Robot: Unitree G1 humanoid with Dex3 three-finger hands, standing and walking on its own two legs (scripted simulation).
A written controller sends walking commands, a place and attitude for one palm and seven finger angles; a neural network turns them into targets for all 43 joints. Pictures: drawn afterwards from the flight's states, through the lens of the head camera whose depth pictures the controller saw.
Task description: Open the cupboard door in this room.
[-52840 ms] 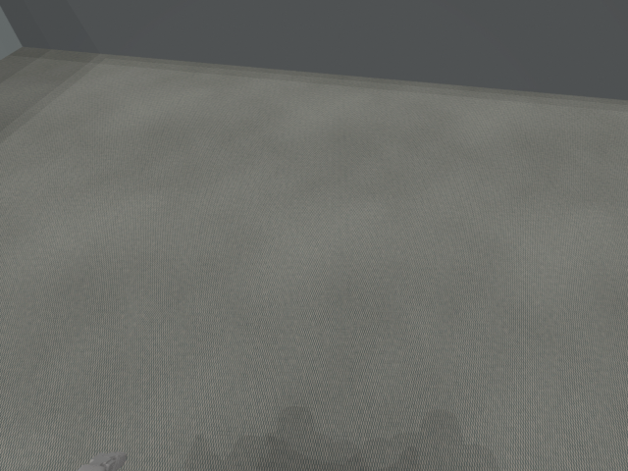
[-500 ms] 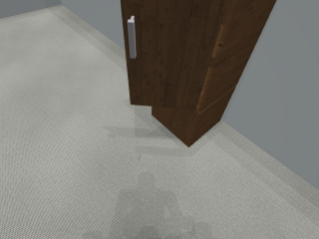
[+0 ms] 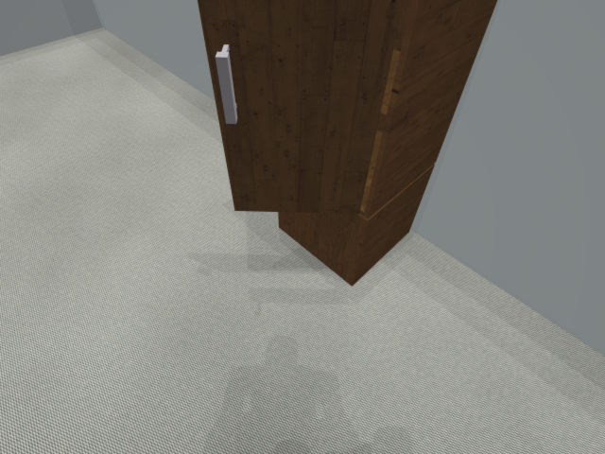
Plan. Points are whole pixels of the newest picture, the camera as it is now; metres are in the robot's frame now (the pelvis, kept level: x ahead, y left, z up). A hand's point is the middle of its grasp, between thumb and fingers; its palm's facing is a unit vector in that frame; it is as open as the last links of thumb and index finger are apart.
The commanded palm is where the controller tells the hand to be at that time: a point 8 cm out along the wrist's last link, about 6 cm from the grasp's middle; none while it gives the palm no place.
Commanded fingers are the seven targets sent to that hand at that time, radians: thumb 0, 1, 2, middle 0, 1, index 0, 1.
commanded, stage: look again from close up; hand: left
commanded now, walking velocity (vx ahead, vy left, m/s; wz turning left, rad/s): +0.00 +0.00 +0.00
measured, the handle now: (228, 85) +0.79 +0.20 +0.08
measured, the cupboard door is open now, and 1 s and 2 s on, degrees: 44 44 44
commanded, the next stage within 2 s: shuffle to correct the standing spot in 0.20 s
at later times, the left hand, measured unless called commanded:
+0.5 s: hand out of the picture -0.03 +0.13 -0.19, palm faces +0.09 -0.99 -0.13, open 7.4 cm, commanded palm none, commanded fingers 0.00 0.90 0.90 -0.20 -0.30 -0.20 -0.30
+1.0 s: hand (217, 384) +0.26 +0.16 -0.18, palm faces +0.00 -0.97 -0.24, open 7.3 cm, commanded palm none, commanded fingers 0.00 0.90 0.90 -0.20 -0.30 -0.20 -0.30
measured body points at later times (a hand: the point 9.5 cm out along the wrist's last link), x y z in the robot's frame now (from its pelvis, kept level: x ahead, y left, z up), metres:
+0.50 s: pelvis +0.02 -0.01 -0.01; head +0.02 +0.00 +0.44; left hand -0.04 +0.19 -0.17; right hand -0.01 -0.23 -0.17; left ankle +0.01 +0.10 -0.74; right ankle -0.04 -0.13 -0.74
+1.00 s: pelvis +0.16 -0.04 -0.02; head +0.20 -0.05 +0.43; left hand +0.26 +0.21 -0.16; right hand +0.05 -0.22 -0.18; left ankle +0.03 +0.09 -0.74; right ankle +0.25 -0.14 -0.75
